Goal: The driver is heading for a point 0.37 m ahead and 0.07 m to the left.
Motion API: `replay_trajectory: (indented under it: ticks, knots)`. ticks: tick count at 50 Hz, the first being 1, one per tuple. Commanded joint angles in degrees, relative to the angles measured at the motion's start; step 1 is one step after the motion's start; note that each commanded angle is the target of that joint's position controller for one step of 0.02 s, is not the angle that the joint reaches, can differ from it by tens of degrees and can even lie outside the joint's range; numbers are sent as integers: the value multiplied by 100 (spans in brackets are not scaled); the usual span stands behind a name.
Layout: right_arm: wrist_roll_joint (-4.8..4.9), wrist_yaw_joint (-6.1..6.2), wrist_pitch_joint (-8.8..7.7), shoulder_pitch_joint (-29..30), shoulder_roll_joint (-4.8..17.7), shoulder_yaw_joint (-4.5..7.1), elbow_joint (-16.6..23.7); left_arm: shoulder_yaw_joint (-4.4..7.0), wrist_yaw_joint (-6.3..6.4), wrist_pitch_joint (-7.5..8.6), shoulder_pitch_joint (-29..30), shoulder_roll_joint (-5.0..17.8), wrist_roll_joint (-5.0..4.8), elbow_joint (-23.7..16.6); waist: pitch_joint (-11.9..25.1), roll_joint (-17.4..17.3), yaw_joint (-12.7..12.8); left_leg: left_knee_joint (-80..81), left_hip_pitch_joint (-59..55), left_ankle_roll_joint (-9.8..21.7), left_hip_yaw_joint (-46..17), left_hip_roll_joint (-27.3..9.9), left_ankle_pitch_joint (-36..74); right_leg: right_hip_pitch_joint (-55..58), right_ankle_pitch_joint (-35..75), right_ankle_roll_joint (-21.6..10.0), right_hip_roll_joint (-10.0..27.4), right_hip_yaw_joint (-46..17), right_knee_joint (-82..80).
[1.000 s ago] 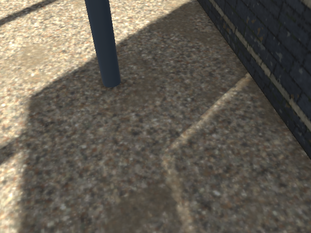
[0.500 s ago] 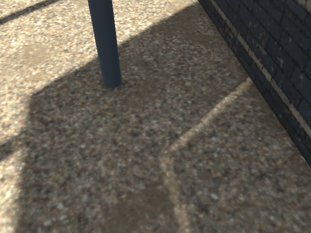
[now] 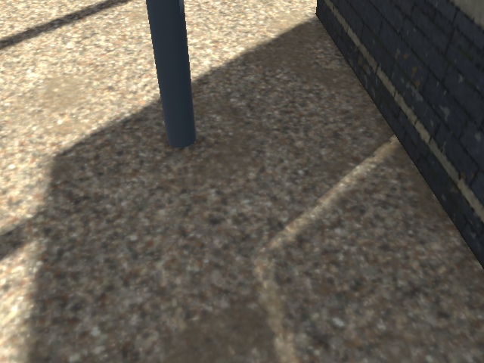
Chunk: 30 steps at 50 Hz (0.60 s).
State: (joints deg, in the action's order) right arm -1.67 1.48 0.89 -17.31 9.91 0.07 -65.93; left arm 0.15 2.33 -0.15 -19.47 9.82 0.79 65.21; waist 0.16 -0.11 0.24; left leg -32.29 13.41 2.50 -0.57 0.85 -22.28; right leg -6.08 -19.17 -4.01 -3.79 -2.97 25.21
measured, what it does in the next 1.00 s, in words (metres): walks ahead: right foot, then left foot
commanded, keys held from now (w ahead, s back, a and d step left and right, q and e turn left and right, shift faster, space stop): w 0.36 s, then no key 0.64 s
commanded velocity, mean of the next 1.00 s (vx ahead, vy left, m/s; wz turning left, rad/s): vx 0.22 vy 0.00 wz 0.00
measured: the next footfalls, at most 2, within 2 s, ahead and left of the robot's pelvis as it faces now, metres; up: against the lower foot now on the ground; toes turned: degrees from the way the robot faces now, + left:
right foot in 0.58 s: +0.40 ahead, -0.01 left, +0.00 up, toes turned -3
left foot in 0.96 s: +0.36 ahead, +0.18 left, +0.00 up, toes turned +1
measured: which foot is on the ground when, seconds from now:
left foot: down 0.00-0.58, up 0.60-0.94, down 0.96-1.00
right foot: down 0.00-0.16, up 0.18-0.56, down 0.58-1.00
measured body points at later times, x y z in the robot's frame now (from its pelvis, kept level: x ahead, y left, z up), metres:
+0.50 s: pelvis +0.19 +0.05 +0.00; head +0.22 +0.07 +0.45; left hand +0.33 +0.27 -0.15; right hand +0.07 -0.15 -0.14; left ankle +0.05 +0.11 -0.74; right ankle +0.32 -0.05 -0.70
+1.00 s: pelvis +0.32 +0.05 +0.00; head +0.32 +0.06 +0.45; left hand +0.31 +0.27 -0.16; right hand +0.32 -0.16 -0.16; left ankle +0.32 +0.18 -0.74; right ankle +0.36 +0.00 -0.74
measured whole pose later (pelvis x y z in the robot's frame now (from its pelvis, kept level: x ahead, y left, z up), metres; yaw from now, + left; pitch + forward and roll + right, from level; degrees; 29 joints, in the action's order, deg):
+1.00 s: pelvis +0.32 +0.05 +0.00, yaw +1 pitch -2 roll -1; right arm -1.6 2.4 0.9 -16.0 6.9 -0.3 -64.1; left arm -0.1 1.6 1.2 -17.5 8.5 0.4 62.3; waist -1.2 -0.1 0.7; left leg -28.8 12.2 -0.3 -0.5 -1.7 -14.9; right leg -13.2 -10.0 -5.9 -4.5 6.3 24.3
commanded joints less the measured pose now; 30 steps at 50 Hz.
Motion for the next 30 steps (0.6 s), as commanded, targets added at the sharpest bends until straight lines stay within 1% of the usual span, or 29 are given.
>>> replay_trajectory:
  ticks: [1,3,4,5,6,7,8,9,10,11,12,13,14,15,17,18,20,21,23,24,25,26,27,28,29,30]
  knots:
    - [-86,-72,-180,508,267,47,542,242,-1,34,-746,866,38,7,-1317,827,288,-1007,1542,135,277,-110,-281,-564,-2739,-1100,1897,-2514,-1803]
    - [-44,-136,-317,561,390,100,711,299,-27,132,-691,925,86,-51,-1224,699,219,-1066,1752,184,194,-262,-436,-282,-1990,-1146,1947,-2379,-1703]
    - [-6,-165,-379,514,398,119,760,314,-37,176,-623,914,71,-77,-1185,671,138,-762,1534,205,232,-274,-359,-312,-1627,-1079,1862,-2155,-1581]
    - [39,-183,-429,337,363,136,744,324,-48,211,-493,888,34,-119,-1101,634,-2,-341,1017,220,353,-192,-65,-507,-1282,-959,1690,-1841,-1431]
    - [80,-188,-464,-122,273,149,613,328,-56,229,-248,869,-16,-196,-993,565,-277,269,53,238,533,-32,372,-1013,-1027,-805,1451,-1453,-1165]
    - [110,-172,-483,-794,290,204,363,315,-67,256,-81,797,-18,-280,-833,351,-550,699,-1104,222,553,170,554,-1639,-722,-650,1156,-1107,-673]
    - [49,-117,-524,-1484,600,313,197,242,-104,336,69,559,8,-403,-604,-438,-836,1322,-2112,304,-481,-473,59,-2342,-256,-428,667,-442,644]
    - [59,-87,-521,-2256,1270,477,100,131,-168,407,119,143,0,-655,-147,-1826,-970,2398,-2762,764,-3026,-1937,-1558,-3293,-840,-136,-73,496,2525]
    - [74,-84,-431,-2102,1104,447,24,252,-205,394,211,653,177,-705,-513,-1205,-693,2518,-2159,1010,-3665,-2278,-1908,-3612,-1119,-183,172,279,3574]
    - [49,-111,-437,-1452,829,369,266,251,-265,405,339,587,197,-705,-960,-455,-390,2496,-1621,973,-3189,-2117,-1747,-3717,-545,-233,495,113,3975]
    - [46,-133,-491,-1031,737,339,427,207,-317,445,350,408,148,-675,-1052,-194,-230,2542,-1289,903,-2595,-1869,-993,-3582,-12,-202,664,64,3976]
    - [55,-127,-544,-834,657,302,511,211,-356,464,330,360,126,-653,-975,-128,-95,2593,-1181,811,-2091,-1640,-260,-3389,336,-149,772,94,3847]
    - [62,-113,-597,-842,527,249,490,232,-383,438,313,406,147,-645,-876,-178,-37,2583,-1208,732,-1666,-1462,480,-3286,520,-74,811,180,3740]
    - [63,-103,-633,-979,469,219,429,247,-399,399,285,419,148,-636,-745,-243,-18,2507,-1344,688,-1330,-1327,1252,-3254,636,-21,773,298,3714]
    - [83,-85,-673,-1356,444,177,275,274,-404,323,462,431,127,-720,-613,-365,-18,2302,-1611,643,-864,-1208,2745,-3435,734,53,699,502,3660]
    - [84,-78,-678,-1488,439,157,229,269,-402,293,666,399,117,-802,-613,-400,-44,2261,-1637,635,-707,-1170,3215,-3531,796,89,675,587,3574]
    - [64,-54,-673,-1522,386,94,215,230,-377,265,1165,306,88,-996,-779,-404,-77,2129,-1402,572,-340,-1047,4711,-3443,932,173,529,826,3045]
    - [57,-37,-665,-1490,349,60,217,190,-363,264,1398,226,65,-1083,-833,-428,-92,2048,-1230,503,-146,-938,5257,-3222,1045,195,433,951,2601]
    - [57,15,-648,-1498,320,7,187,100,-324,276,1745,82,10,-1193,-852,-541,-160,1853,-920,363,119,-751,5898,-2540,1330,183,192,1201,1587]
    - [51,40,-644,-1558,369,6,152,82,-296,279,1737,104,-14,-1181,-761,-649,-178,1686,-926,330,137,-737,6180,-2199,1471,148,64,1271,1287]
    - [50,59,-647,-1553,435,15,133,89,-258,284,1540,190,-29,-1120,-605,-744,-113,1425,-954,299,120,-770,6542,-1812,1573,79,-51,1283,1141]
    - [65,79,-662,-1473,499,26,140,117,-216,298,1196,308,-38,-1010,-413,-819,25,1091,-990,265,62,-833,6896,-1388,1618,-26,-142,1220,1063]
    - [82,100,-676,-1346,547,38,160,165,-175,321,717,452,-35,-845,-213,-863,230,670,-1091,227,-32,-909,7048,-992,1664,-142,-167,1072,906]
    - [119,97,-673,-1171,605,58,176,223,-144,372,161,580,-10,-667,-38,-813,526,25,-1174,196,-61,-937,6765,-553,1998,-254,-71,909,438]
    - [188,73,-674,-1051,609,67,193,270,-117,456,-375,688,77,-488,166,-628,794,-862,-929,149,14,-767,5824,188,2888,-355,201,713,-188]
    - [253,71,-666,-1203,412,29,323,354,-104,512,-972,1075,193,-373,809,95,823,-2483,-66,89,266,-336,2819,1427,5606,-652,1487,-383,320]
